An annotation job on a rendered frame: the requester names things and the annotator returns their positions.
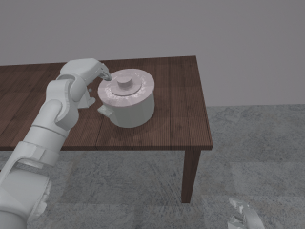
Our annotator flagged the table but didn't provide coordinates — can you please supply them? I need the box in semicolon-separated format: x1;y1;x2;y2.
0;55;213;203

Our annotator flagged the robot right hand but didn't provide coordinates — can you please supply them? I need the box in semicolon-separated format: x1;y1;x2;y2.
227;198;265;229

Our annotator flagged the pot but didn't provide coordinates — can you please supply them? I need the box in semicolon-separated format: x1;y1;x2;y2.
97;92;155;128

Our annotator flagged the knob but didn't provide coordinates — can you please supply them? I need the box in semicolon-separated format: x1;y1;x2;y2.
116;73;132;88

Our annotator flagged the robot left forearm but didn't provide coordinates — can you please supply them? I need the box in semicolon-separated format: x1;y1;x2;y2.
0;72;87;187

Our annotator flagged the robot left upper arm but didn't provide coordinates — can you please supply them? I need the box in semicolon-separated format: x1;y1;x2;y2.
0;167;52;229

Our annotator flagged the robot left hand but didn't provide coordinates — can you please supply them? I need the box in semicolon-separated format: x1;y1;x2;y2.
60;58;112;109

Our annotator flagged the lid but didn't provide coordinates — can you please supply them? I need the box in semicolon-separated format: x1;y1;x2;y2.
97;69;155;109

